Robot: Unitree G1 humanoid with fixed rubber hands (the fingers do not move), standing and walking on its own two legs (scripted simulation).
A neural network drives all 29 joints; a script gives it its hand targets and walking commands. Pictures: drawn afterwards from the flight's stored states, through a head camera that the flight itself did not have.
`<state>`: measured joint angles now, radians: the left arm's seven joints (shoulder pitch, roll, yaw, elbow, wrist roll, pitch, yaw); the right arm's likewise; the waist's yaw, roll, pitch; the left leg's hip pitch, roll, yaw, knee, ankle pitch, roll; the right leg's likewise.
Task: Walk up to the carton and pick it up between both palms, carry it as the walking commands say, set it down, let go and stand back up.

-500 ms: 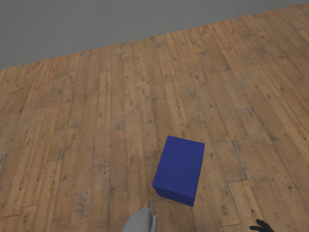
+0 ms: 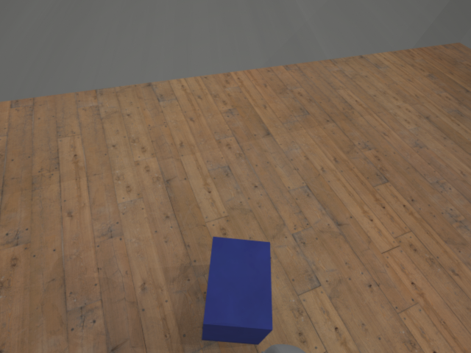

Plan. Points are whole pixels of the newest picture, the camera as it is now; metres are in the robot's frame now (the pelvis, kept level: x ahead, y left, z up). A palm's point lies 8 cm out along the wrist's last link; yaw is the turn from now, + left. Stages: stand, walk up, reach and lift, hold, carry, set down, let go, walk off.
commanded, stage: walk up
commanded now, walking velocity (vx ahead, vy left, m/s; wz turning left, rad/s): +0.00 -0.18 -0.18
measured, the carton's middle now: (235, 291) +0.41 -0.04 -0.64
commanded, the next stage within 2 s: stand in 1.76 s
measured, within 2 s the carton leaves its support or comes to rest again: neither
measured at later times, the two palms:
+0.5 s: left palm out of the picture +0.12 +0.15 -0.13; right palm out of the picture -0.02 -0.26 -0.16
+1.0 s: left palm out of the picture +0.02 +0.14 -0.14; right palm out of the picture +0.05 -0.28 -0.14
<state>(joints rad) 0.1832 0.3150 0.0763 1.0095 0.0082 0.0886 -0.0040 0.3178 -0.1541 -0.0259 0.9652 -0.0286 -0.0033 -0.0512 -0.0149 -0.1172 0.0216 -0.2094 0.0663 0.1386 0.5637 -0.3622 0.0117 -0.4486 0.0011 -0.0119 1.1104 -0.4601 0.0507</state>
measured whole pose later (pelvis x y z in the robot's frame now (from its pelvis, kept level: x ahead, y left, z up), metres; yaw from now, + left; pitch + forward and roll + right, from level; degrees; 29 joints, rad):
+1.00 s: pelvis +0.05 -0.07 +0.01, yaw -2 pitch -2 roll +0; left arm 0.29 0.11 0.00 1.20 0.02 -0.02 0.03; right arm 0.24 -0.14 -0.01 1.13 0.00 0.00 -0.04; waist 0.02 0.03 0.05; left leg -0.06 0.08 0.08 0.39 -0.29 -0.05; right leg -0.12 0.02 -0.08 0.42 -0.27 -0.05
